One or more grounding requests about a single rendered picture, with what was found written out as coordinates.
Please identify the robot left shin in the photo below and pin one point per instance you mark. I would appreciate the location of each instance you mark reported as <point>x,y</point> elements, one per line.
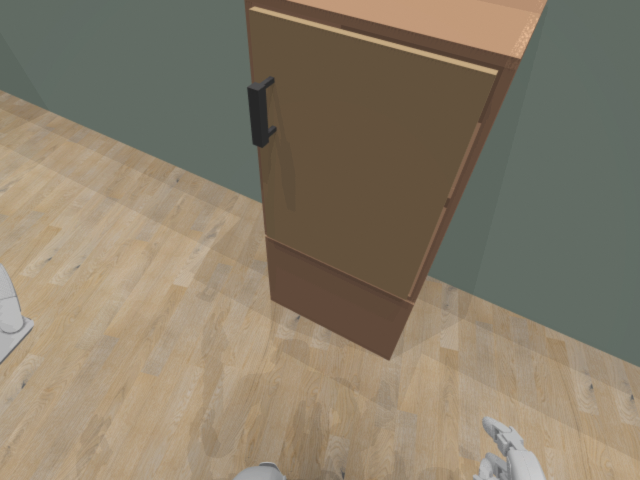
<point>269,464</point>

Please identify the left robot hand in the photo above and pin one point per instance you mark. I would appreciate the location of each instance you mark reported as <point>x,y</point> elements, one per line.
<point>13,326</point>

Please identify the right robot hand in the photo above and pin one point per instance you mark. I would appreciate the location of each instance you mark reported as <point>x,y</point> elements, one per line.
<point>521,463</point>

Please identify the handle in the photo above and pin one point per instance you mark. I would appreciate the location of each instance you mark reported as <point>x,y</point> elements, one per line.
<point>258,112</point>

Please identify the cupboard door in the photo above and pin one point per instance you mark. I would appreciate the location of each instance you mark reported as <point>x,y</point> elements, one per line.
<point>370,137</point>

